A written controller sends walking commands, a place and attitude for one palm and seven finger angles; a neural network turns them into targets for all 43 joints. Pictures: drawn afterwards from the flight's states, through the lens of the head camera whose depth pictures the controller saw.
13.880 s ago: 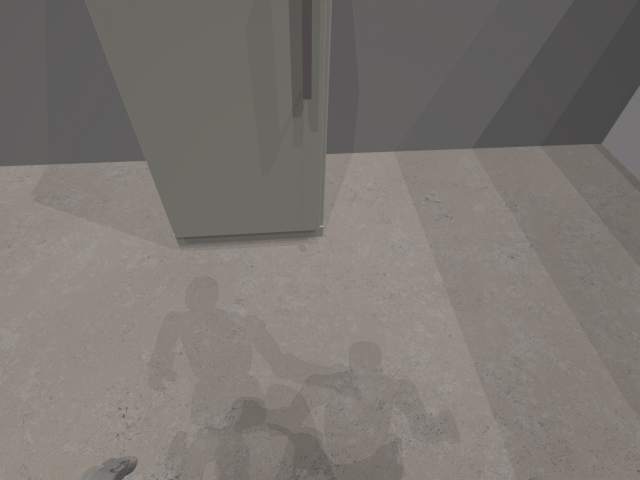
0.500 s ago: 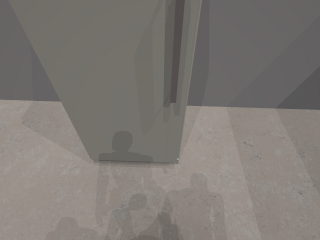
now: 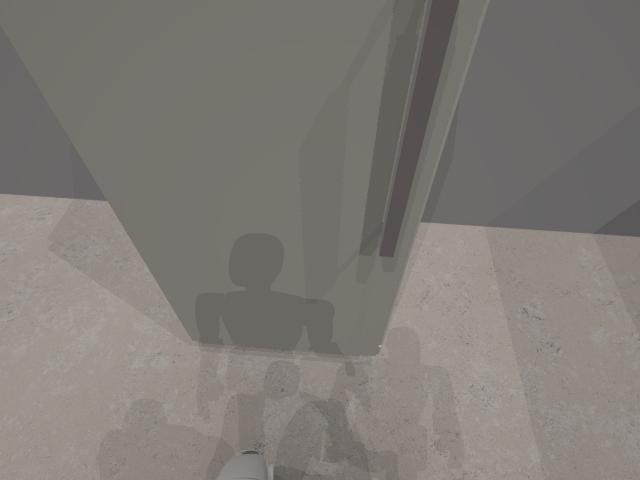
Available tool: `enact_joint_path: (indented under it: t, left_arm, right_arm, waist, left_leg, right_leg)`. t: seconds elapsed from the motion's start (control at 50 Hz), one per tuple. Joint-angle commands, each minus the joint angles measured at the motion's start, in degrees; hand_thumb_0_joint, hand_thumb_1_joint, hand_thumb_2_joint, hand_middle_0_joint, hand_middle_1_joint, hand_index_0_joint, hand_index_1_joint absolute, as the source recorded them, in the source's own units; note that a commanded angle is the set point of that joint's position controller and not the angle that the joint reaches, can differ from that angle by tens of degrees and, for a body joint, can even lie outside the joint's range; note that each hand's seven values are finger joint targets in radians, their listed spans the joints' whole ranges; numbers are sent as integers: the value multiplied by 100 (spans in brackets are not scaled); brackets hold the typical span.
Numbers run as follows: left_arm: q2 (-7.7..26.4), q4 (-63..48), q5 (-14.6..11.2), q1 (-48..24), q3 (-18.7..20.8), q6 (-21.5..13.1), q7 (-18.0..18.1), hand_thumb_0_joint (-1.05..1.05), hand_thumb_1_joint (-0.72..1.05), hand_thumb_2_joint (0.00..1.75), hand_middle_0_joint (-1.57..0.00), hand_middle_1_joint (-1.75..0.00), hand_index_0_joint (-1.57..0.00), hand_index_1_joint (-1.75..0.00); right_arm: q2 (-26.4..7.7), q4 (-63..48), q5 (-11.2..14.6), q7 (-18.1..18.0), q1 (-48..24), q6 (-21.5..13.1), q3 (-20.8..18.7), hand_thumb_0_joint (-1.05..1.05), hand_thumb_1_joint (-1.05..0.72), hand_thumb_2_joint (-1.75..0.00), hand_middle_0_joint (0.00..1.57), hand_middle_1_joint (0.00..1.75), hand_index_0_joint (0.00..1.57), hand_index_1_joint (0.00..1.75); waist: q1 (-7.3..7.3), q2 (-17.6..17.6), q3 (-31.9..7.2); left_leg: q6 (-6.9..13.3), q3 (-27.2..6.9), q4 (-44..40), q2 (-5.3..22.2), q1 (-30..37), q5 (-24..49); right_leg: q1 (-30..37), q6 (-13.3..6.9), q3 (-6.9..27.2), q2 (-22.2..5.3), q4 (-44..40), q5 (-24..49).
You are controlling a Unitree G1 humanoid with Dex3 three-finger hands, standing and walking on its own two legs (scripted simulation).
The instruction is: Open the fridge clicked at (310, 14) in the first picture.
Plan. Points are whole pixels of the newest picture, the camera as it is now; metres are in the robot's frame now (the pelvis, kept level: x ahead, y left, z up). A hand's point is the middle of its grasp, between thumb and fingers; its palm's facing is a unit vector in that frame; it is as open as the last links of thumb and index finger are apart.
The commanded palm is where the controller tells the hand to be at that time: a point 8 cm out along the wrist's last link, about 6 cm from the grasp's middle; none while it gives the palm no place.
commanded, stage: shuffle to correct the standing spot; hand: right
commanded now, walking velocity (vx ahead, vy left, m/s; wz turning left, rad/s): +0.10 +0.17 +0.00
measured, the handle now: (410, 127) +0.52 -0.08 +0.17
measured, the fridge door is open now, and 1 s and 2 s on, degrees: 0 0 0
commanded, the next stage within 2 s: come to a stop and stand still in 0.08 s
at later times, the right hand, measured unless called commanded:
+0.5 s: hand out of the picture +0.10 -0.09 -0.19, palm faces +0.09 +0.98 -0.16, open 7.3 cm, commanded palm none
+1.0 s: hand out of the picture +0.09 -0.07 -0.18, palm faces +0.03 +0.97 -0.22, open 7.3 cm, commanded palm none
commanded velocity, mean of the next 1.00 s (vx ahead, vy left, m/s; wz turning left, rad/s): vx -0.06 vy -0.03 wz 0.00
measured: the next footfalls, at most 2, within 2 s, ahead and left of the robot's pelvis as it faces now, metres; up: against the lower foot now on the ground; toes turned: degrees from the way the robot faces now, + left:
left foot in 0.08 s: +0.13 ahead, +0.17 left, +0.00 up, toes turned +9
right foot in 0.38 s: +0.15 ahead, +0.00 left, +0.00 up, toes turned -5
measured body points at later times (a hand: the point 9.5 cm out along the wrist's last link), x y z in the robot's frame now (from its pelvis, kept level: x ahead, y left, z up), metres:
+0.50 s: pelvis +0.10 +0.07 -0.01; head +0.13 +0.05 +0.44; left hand +0.20 +0.29 -0.15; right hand +0.10 -0.15 -0.17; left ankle +0.08 +0.17 -0.72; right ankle +0.11 -0.01 -0.74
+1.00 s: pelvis +0.04 +0.11 -0.02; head +0.02 +0.12 +0.43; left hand +0.10 +0.35 -0.16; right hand +0.09 -0.12 -0.16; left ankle +0.05 +0.23 -0.74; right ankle +0.10 +0.02 -0.74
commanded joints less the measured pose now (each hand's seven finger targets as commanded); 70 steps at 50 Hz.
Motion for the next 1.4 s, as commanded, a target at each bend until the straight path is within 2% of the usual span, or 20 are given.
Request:
enact_joint_path:
  t: [0.0,0.02,0.06,0.08,0.16,0.32,0.42,0.52,0.62,0.64,0.66,0.7,0.72,0.74,0.78,0.84,0.9,0.98,1.1,1.38]
  left_arm:
    - [1121,-303,42,156,310,5,-4,0,90,90,-20,-30,-20,-30]
    - [1053,-305,45,167,294,22,-23,0,90,90,-20,-30,-20,-30]
    - [323,-536,-64,261,100,50,-42,0,90,90,-20,-30,-20,-30]
    - [453,-632,-91,109,85,102,12,0,90,90,-20,-30,-20,-30]
    - [466,-452,-55,-72,110,168,-45,0,90,90,-20,-30,-20,-30]
    - [196,-226,-162,199,-75,158,27,0,90,90,-20,-30,-20,-30]
    - [848,-547,-81,-289,62,262,119,0,90,90,-20,-30,-20,-30]
    - [992,-831,-20,-692,151,291,117,0,90,90,-20,-30,-20,-30]
    - [1026,-844,-33,-748,220,272,38,0,90,90,-20,-30,-20,-30]
    - [1309,-1079,-221,-1217,294,97,37,0,90,90,-20,-30,-20,-30]
    - [735,-1330,-203,-707,212,124,-164,0,90,90,-20,-30,-20,-30]
    - [447,-1404,-77,-860,97,142,-191,0,90,90,-20,-30,-20,-30]
    - [293,-1475,-113,-960,100,128,-215,0,90,90,-20,-30,-20,-30]
    - [373,-1458,-146,-904,99,169,-207,0,90,90,-20,-30,-20,-30]
    - [470,-1512,-182,-745,102,201,-144,0,90,90,-20,-30,-20,-30]
    - [457,-1169,-146,-124,38,193,-139,0,90,90,-20,-30,-20,-30]
    - [897,-1149,-9,-151,53,138,-117,0,90,90,-20,-30,-20,-30]
    - [920,-1195,-41,-507,2,154,-87,0,90,90,-20,-30,-20,-30]
    - [581,-863,-28,385,-41,234,-97,0,90,90,-20,-30,-20,-30]
    - [735,-472,-32,360,-52,163,-20,0,90,90,-20,-30,-20,-30]
  right_arm:
    - [-88,-104,32,53,524,-110,4,0,-90,-90,20,30,20,30]
    - [-282,17,35,36,954,-152,-35,0,-90,-90,20,30,20,30]
    - [-1265,179,-4,-95,1560,-204,-212,0,-90,-90,20,30,20,30]
    - [-1147,120,45,-160,1583,-164,-159,0,-90,-90,20,30,20,30]
    - [-421,-115,21,-269,436,-197,15,0,-90,-90,20,30,20,30]
    - [-518,95,142,-375,539,-221,78,0,-90,-90,20,30,20,30]
    - [-296,-33,131,-406,484,28,75,0,-90,-90,20,30,20,30]
    - [-47,-54,81,-362,452,131,25,0,-90,-90,20,30,20,30]
    - [79,-134,74,-338,664,48,84,0,-90,-90,20,30,20,30]
    - [-153,75,153,-506,1237,-112,192,0,-90,-90,20,30,20,30]
    - [-578,-473,53,-506,707,-208,116,0,-90,-90,20,30,20,30]
    - [-839,-568,26,-511,778,-420,64,0,-90,-90,20,30,20,30]
    - [-959,-592,-6,-487,905,-408,92,0,-90,-90,20,30,20,30]
    - [-916,-555,11,-504,946,-408,26,0,-90,-90,20,30,20,30]
    - [-694,-692,26,-529,607,-342,85,0,-90,-90,20,30,20,30]
    - [-674,-872,83,-489,107,-194,162,0,-90,-90,20,30,20,30]
    - [-355,-823,112,-458,557,-30,211,0,-90,-90,20,30,20,30]
    - [-320,-470,67,-364,958,-30,265,0,-90,-90,20,30,20,30]
    - [-640,-615,104,-343,440,-113,211,0,-90,-90,20,30,20,30]
    - [-206,-44,105,-272,1167,-24,224,0,-90,-90,20,30,20,30]
  waist:
    - [-98,-714,25]
    - [-306,-309,-197]
    - [-564,2541,-807]
    - [-647,1968,-984]
    - [-148,1098,-363]
    - [-60,203,-702]
    - [-117,-1735,-213]
    - [-171,-539,-358]
    - [-208,-489,-764]
    - [-489,238,-1289]
    - [-185,1696,-1035]
    - [-260,183,-1062]
    - [-237,-205,-842]
    - [-236,1004,-965]
    - [-104,1824,-707]
    - [230,608,-120]
    - [-72,-1285,522]
    - [-328,-492,602]
    - [123,571,112]
    - [-200,-489,161]
  left_leg:
    - [-28,507,-1438,-449,1521,201]
    - [-6,448,-1849,-483,2131,279]
    - [723,-1736,-2771,1379,3399,1086]
    - [1108,-1838,-2882,1543,3234,1309]
    - [1076,-567,-2814,887,2018,1534]
    - [927,-508,-1776,771,2498,4287]
    - [107,68,-143,-354,1098,-1361]
    - [75,-260,1002,-487,674,-1768]
    - [10,-19,-641,-456,1381,-978]
    - [120,-860,-2289,-122,1266,231]
    - [407,-1720,-2411,483,2008,1477]
    - [1186,-2016,-1699,1113,2796,4808]
    - [1128,-1707,-1483,834,2732,5171]
    - [1162,-1715,-1383,684,3000,5143]
    - [1201,-1430,-1519,642,2417,4312]
    - [743,-989,-1645,186,518,852]
    - [313,-305,-1139,-705,798,-1585]
    - [428,-553,-1574,-653,1633,-1129]
    - [721,-1497,-3090,48,209,-2678]
    - [461,-542,-1881,-701,1453,-1524]
  right_leg:
    - [-798,-625,665,-967,-442,-102]
    - [-956,-434,428,-689,200,-332]
    - [-2465,-131,-159,422,3233,-2370]
    - [-2504,-192,461,284,3969,-2376]
    - [-2010,-109,459,-91,4019,-1202]
    - [-193,-3,191,378,-68,640]
    - [445,-1198,1500,-1210,-500,5410]
    - [483,-1492,1194,-1174,-405,4523]
    - [428,-1213,1037,-980,-234,3227]
    - [905,-818,1040,-987,1290,3652]
    - [-822,-449,451,97,1566,344]
    - [-1527,-248,637,519,2275,-1193]
    - [-1658,-257,511,672,2197,-1285]
    - [-1877,-300,567,636,2365,-1172]
    - [-1552,-336,730,543,2180,-951]
    - [252,-299,561,589,511,248]
    - [-997,-964,2127,-574,-968,-910]
    - [-1826,-791,1804,-169,-1137,-2061]
    - [-153,-387,794,469,330,-619]
    - [-1349,-541,1665,38,-1313,-1971]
